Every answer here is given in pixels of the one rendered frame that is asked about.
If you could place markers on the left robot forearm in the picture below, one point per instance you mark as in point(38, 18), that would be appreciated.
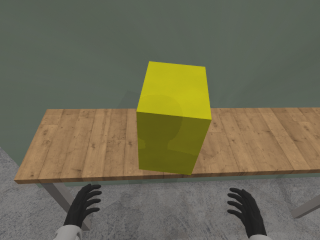
point(68, 232)

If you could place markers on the table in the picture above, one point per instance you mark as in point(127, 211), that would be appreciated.
point(88, 145)

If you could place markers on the robot right hand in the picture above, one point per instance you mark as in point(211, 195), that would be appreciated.
point(250, 216)

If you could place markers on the robot left hand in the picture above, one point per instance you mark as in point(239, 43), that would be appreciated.
point(78, 210)

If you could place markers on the carton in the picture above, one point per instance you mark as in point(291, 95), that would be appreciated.
point(173, 117)

